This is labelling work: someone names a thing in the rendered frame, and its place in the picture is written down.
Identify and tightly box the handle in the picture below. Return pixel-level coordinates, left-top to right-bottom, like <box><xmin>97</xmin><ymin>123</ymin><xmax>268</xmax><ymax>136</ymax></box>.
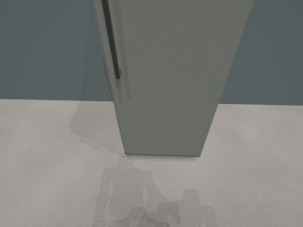
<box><xmin>101</xmin><ymin>0</ymin><xmax>121</xmax><ymax>79</ymax></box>

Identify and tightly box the fridge door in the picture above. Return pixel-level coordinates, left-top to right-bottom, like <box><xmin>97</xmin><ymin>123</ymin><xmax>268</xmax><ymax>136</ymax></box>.
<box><xmin>93</xmin><ymin>0</ymin><xmax>254</xmax><ymax>156</ymax></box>

